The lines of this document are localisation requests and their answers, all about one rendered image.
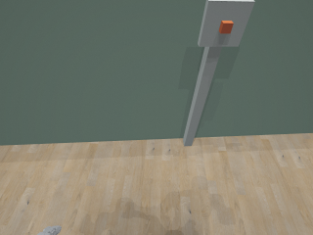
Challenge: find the button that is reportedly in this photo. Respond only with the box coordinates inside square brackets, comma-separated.
[218, 21, 234, 34]

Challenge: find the panel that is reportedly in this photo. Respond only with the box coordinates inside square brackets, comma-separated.
[183, 0, 255, 147]

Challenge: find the robot left hand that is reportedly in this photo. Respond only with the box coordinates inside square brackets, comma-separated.
[37, 225, 62, 235]

